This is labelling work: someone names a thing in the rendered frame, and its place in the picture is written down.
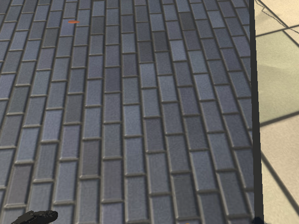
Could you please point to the left robot hand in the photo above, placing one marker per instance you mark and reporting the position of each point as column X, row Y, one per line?
column 40, row 217

